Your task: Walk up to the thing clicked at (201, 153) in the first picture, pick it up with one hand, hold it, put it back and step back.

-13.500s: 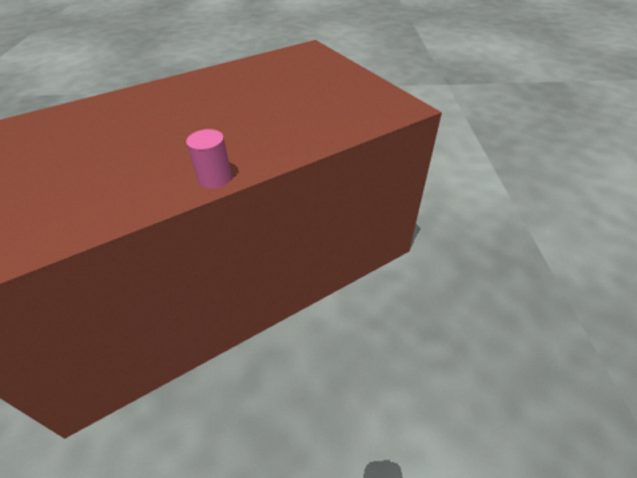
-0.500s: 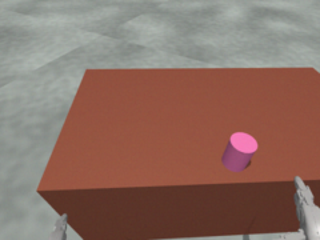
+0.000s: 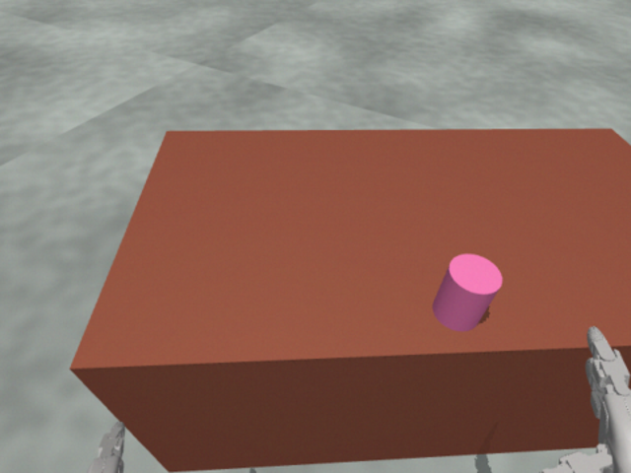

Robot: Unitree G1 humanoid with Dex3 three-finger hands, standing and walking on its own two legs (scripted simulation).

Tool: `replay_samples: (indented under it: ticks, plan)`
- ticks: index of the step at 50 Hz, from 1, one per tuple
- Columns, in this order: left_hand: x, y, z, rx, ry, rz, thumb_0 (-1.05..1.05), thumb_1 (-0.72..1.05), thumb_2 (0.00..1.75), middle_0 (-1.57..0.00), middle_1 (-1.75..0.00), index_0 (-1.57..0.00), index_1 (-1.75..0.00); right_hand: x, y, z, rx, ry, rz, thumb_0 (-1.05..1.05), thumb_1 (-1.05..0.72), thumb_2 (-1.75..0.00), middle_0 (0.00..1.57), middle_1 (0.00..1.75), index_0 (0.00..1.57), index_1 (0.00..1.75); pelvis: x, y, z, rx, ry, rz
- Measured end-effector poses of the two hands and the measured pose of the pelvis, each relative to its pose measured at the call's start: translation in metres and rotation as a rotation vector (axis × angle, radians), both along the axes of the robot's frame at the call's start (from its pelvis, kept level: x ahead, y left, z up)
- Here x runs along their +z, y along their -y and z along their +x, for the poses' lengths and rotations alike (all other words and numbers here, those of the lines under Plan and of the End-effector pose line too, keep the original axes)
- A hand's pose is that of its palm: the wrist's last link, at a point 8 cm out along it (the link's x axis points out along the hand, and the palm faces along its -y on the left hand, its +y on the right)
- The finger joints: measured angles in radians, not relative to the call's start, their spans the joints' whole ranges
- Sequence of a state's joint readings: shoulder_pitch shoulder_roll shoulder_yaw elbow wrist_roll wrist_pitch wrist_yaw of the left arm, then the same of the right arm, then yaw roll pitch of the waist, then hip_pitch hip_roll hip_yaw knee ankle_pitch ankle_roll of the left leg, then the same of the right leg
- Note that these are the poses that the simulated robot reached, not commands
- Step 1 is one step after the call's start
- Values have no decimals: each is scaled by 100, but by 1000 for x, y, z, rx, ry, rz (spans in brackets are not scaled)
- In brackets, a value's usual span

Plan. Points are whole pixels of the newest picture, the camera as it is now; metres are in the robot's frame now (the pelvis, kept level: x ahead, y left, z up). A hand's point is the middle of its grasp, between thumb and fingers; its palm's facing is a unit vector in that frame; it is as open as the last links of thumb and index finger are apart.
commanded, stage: go down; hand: right
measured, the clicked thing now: (464, 293) +0.43 -0.27 -0.07
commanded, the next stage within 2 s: none
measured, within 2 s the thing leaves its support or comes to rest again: neither
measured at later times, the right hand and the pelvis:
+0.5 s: hand (602, 366) +0.23 -0.33 +0.05, palm faces +0.35 +0.92 -0.18, open 17.6 cm; pelvis +0.00 +0.00 -0.01, yaw -1 degrees
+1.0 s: hand (621, 343) +0.26 -0.37 +0.05, palm faces +0.30 +0.95 -0.02, open 17.4 cm; pelvis +0.00 -0.02 -0.02, yaw -1 degrees
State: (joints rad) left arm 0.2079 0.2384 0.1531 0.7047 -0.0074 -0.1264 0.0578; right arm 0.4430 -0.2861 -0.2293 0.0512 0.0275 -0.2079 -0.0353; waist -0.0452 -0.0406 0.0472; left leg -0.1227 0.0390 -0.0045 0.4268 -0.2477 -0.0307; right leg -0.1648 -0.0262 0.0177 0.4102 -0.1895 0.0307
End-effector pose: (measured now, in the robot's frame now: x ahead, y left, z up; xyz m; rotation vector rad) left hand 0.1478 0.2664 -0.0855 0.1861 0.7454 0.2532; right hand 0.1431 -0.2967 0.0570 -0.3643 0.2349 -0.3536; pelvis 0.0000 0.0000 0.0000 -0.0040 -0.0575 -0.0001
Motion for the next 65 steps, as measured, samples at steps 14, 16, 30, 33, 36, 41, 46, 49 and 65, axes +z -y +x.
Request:
replay_samples:
  ticks: [14,16,30,33,36,41,46,49,65]
  plan:
    - [5,0,10,-17,28,7,-1,-53,5,-7,-6,-7,-5,6,15,5,-37,85,4,-1,49,-9,4,7,5,7,-2,-5,2,-10,-12,0]
    - [6,-4,11,-9,31,21,-1,-52,5,-7,-6,-7,-5,8,26,9,-54,112,15,-1,51,-9,3,7,5,7,-3,-5,1,-13,-14,2]
    - [1,17,1,-11,6,76,-1,-52,3,-6,-6,-7,-5,4,95,72,32,235,246,-1,57,-8,2,7,4,7,-12,6,-2,-9,-89,13]
    - [-4,26,-6,-14,-16,79,-1,-53,3,-6,-6,-7,-5,-2,103,79,47,226,276,-1,57,-8,2,7,4,7,-13,10,-1,-4,-105,16]
    - [-7,33,-10,-16,-30,81,-1,-53,3,-6,-6,-7,-5,-8,105,81,62,205,288,-1,56,-8,2,7,4,7,-15,15,0,0,-115,20]
    - [-2,36,-5,-29,-1,106,-1,-53,4,-7,-6,-7,-5,-10,108,80,66,224,289,-1,55,-8,2,7,4,7,-16,21,1,2,-119,26]
    - [5,38,5,-40,40,127,-1,-53,4,-7,-7,-7,-5,-8,114,79,52,267,298,-1,53,-9,2,7,4,6,-17,20,1,-7,-119,29]
    - [8,36,7,-38,53,136,-1,-53,4,-7,-7,-7,-5,-6,119,80,51,279,305,-1,52,-8,2,7,4,6,-17,19,0,-12,-121,31]
    - [-7,22,-12,-44,32,176,-1,-52,4,-7,-6,-7,-5,8,150,115,54,277,321,-1,52,-7,3,6,4,6,-31,10,-7,-13,-204,38]
